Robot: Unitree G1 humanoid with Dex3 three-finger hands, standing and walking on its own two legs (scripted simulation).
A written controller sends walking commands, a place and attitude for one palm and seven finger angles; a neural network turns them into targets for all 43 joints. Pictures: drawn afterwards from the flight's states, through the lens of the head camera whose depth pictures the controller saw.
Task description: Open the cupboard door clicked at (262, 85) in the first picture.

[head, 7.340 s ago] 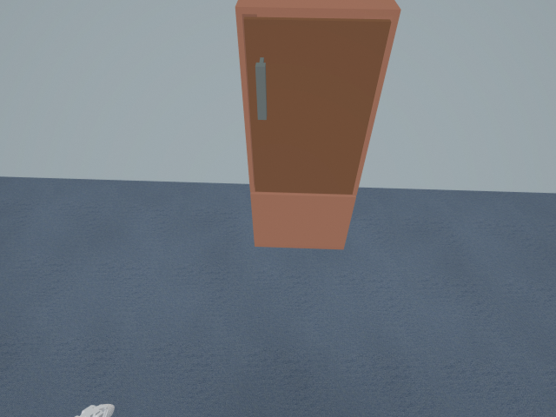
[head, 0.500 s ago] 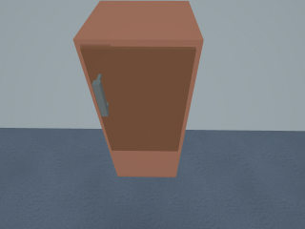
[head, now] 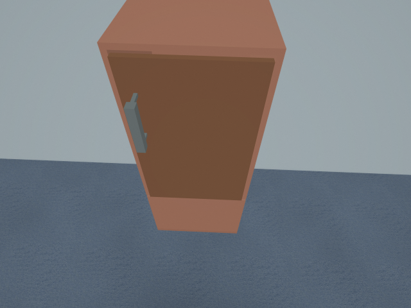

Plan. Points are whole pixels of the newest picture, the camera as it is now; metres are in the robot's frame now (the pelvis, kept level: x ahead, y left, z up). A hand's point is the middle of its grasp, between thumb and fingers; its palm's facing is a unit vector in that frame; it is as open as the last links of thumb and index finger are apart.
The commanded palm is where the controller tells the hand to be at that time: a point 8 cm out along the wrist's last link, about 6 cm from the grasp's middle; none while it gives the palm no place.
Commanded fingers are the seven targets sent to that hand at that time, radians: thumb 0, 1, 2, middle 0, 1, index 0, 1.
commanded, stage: look again from close up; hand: left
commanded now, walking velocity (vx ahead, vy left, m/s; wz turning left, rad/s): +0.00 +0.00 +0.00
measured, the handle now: (138, 123) +0.54 +0.21 +0.03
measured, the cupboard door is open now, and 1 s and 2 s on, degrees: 0 0 0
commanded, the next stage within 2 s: raise the hand with hooked fingers in 0.50 s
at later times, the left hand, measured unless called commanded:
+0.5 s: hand out of the picture +0.01 +0.18 -0.18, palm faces +0.02 -0.98 -0.18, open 7.4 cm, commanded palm none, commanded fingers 0.00 0.90 0.90 -0.20 -0.30 -0.20 -0.30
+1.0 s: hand (118, 302) +0.14 +0.18 -0.06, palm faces -0.03 -1.00 +0.03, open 8.5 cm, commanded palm +0.12 +0.25 -0.04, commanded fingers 0.00 0.41 0.69 -0.23 -0.62 -0.23 -0.62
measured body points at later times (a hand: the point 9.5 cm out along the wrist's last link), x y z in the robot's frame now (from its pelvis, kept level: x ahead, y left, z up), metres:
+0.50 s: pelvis -0.01 +0.00 -0.01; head -0.01 +0.02 +0.44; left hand +0.01 +0.23 -0.17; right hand +0.05 -0.23 -0.15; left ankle +0.05 +0.09 -0.74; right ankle -0.08 -0.12 -0.74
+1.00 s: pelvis -0.05 -0.01 -0.08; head -0.03 +0.00 +0.37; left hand +0.14 +0.23 -0.06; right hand +0.16 -0.26 -0.11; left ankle +0.05 +0.09 -0.74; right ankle -0.04 -0.11 -0.74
